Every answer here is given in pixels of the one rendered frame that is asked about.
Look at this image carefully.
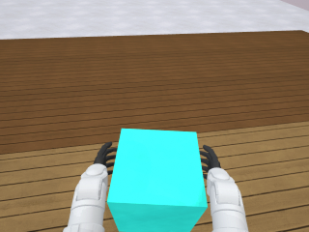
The carton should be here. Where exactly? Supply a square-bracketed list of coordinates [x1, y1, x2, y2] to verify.
[107, 129, 208, 232]

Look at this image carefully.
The right robot forearm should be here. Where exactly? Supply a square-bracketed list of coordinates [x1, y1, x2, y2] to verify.
[207, 167, 249, 232]

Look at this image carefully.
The left robot forearm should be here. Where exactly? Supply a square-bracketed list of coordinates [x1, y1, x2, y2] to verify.
[63, 163, 108, 232]

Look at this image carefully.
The right robot hand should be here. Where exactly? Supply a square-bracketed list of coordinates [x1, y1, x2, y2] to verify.
[199, 145, 221, 180]

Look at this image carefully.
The left robot hand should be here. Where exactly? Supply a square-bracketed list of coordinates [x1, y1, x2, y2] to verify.
[93, 141, 118, 175]

